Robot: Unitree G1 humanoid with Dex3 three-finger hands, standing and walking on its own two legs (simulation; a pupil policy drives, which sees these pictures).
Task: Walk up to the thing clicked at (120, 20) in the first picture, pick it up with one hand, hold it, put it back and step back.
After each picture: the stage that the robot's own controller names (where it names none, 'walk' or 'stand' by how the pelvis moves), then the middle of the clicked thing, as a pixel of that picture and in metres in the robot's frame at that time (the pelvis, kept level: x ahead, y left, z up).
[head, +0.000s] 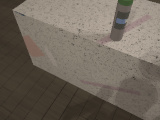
stand; (120, 19) +0.73 -0.17 -0.02
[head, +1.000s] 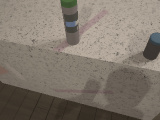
walk; (71, 22) +0.65 +0.12 +0.01
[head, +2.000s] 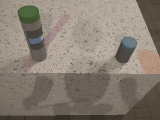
rise first; (34, 37) +0.52 +0.21 +0.01
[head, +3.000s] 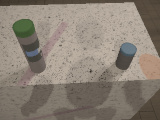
stand; (32, 49) +0.47 +0.23 +0.01
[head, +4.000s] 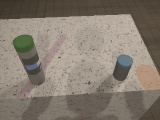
stand; (31, 63) +0.45 +0.23 -0.02
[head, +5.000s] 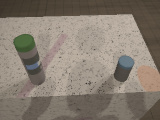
stand; (32, 62) +0.44 +0.23 -0.02
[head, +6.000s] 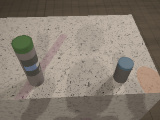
stand; (30, 64) +0.43 +0.24 -0.02
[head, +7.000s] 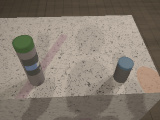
stand; (31, 63) +0.43 +0.24 -0.02
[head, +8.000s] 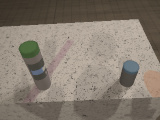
rise first; (37, 68) +0.43 +0.24 -0.02
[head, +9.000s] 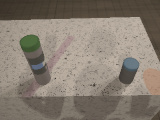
go down; (37, 62) +0.44 +0.24 -0.01
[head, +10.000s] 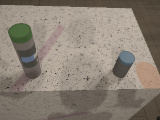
go down; (27, 54) +0.45 +0.22 +0.00
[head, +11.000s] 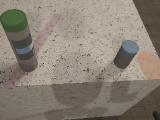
go down; (22, 45) +0.45 +0.22 +0.04
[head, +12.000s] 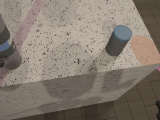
close in; (0, 41) +0.43 +0.24 +0.06
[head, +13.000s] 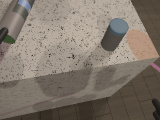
close; (19, 10) +0.61 +0.18 +0.01
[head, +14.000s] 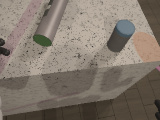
lift; (53, 16) +0.60 +0.09 -0.01
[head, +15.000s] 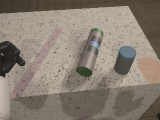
lift; (91, 50) +0.55 -0.03 -0.04
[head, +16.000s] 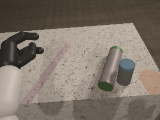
close; (111, 66) +0.53 -0.11 -0.08
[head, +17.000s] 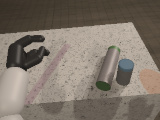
hold; (109, 66) +0.53 -0.10 -0.09
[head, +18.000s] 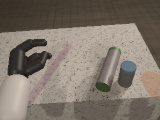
stand; (109, 67) +0.53 -0.09 -0.09
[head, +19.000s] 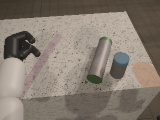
crouch; (100, 58) +0.54 -0.08 -0.09
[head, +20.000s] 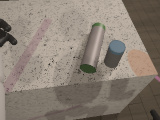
lower; (93, 46) +0.54 -0.08 -0.08
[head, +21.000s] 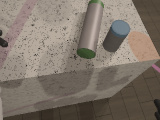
lower; (91, 27) +0.55 -0.08 -0.02
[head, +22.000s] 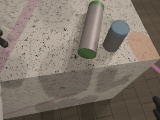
lower; (92, 28) +0.55 -0.08 -0.02
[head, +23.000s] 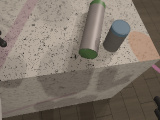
lower; (93, 27) +0.55 -0.09 -0.02
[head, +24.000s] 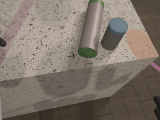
loosen; (92, 26) +0.55 -0.09 -0.01
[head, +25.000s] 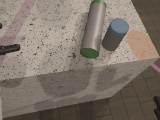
withdraw; (94, 27) +0.55 -0.09 -0.01
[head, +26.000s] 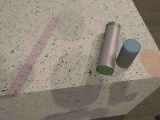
sink last; (109, 46) +0.53 -0.12 -0.05
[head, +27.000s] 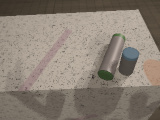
stand; (112, 55) +0.55 -0.09 -0.06
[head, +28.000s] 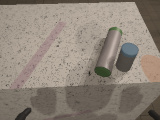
stand; (109, 50) +0.54 -0.09 -0.05
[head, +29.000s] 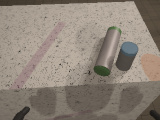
stand; (108, 49) +0.54 -0.09 -0.04
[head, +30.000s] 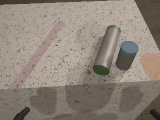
stand; (107, 48) +0.54 -0.09 -0.04
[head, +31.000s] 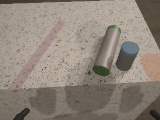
stand; (108, 48) +0.53 -0.09 -0.04
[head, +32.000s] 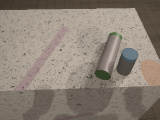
stand; (109, 54) +0.54 -0.10 -0.07
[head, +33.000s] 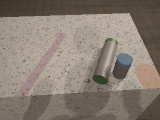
walk; (106, 59) +0.54 -0.09 -0.11
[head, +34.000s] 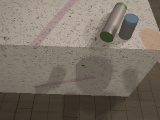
walk; (114, 21) +0.72 -0.15 -0.08
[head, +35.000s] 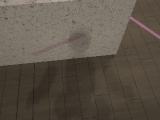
walk; out of the picture +1.07 -0.03 -0.08
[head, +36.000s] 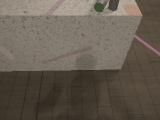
stand; out of the picture +1.11 -0.12 -0.10
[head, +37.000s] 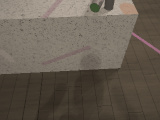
stand; out of the picture +1.11 -0.09 -0.11
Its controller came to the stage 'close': yes
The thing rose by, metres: 0.00
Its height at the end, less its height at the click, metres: -0.09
